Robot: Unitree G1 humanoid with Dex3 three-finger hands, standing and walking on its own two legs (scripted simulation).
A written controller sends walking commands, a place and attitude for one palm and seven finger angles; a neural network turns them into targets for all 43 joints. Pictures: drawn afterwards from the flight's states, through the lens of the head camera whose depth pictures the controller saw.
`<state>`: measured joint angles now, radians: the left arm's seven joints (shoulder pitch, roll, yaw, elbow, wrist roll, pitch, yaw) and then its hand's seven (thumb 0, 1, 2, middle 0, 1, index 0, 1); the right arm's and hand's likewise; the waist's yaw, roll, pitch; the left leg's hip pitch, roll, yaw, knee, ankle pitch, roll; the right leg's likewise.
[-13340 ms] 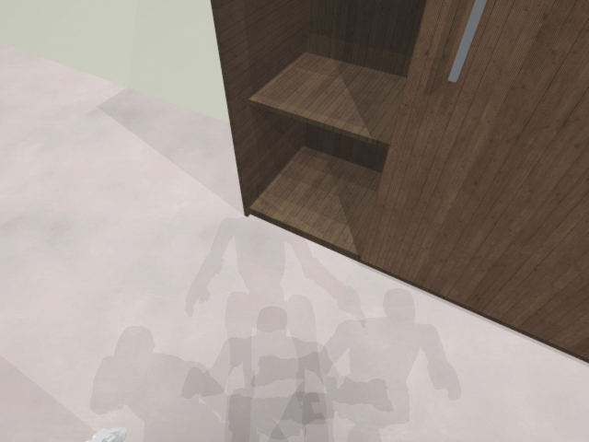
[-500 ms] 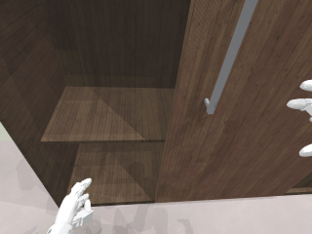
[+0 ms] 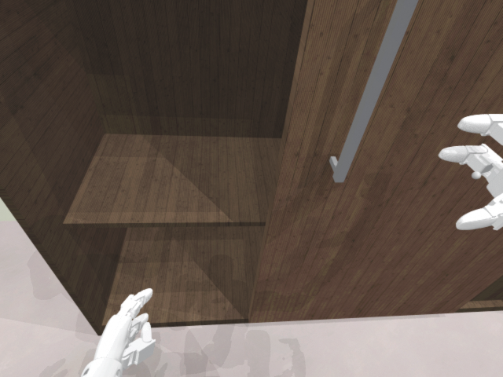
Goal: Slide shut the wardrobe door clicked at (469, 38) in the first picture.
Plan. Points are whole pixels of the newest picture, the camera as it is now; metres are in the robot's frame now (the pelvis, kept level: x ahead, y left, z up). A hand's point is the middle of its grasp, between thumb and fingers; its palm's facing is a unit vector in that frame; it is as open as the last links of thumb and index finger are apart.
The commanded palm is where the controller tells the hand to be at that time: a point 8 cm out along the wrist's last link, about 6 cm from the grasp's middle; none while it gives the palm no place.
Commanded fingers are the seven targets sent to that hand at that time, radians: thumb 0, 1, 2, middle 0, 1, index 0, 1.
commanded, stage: move the hooked fingers beside the handle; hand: right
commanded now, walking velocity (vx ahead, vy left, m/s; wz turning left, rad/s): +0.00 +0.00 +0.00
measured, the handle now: (363, 96) +0.48 -0.15 +0.26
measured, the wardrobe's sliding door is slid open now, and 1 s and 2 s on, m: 0.55 0.55 0.55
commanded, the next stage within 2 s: none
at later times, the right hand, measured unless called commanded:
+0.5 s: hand (432, 148) +0.38 -0.24 +0.24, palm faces -0.01 +1.00 -0.08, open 14.0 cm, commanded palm +0.35 -0.28 +0.24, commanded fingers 0.00 0.50 -0.30 0.30 1.20 0.30 1.20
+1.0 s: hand (407, 125) +0.44 -0.23 +0.23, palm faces -0.03 +1.00 -0.05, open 14.0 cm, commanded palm +0.42 -0.28 +0.24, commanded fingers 0.00 0.50 -0.30 0.30 1.20 0.30 1.20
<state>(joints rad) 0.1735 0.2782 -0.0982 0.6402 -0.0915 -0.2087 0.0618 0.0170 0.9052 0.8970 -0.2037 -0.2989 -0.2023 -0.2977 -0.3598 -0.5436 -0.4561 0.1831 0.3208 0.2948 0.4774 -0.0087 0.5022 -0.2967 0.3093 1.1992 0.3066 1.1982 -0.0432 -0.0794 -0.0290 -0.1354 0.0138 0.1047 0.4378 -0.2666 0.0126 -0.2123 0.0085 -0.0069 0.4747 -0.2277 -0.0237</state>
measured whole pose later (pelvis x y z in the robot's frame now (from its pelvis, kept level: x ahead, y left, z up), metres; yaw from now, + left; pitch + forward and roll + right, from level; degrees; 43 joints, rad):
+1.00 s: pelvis +0.02 +0.00 +0.00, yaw +2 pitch +2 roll +1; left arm 0.29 0.31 -0.05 0.67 -0.08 -0.15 0.07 0.02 0.91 0.90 -0.20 -0.30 -0.20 -0.30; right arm -0.73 -0.55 -0.38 0.68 0.21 0.17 0.39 -0.01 0.50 -0.30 0.31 1.21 0.30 1.20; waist 0.03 -0.06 -0.03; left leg -0.18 0.01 0.08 0.43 -0.28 0.01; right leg -0.25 0.00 -0.03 0.47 -0.25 -0.03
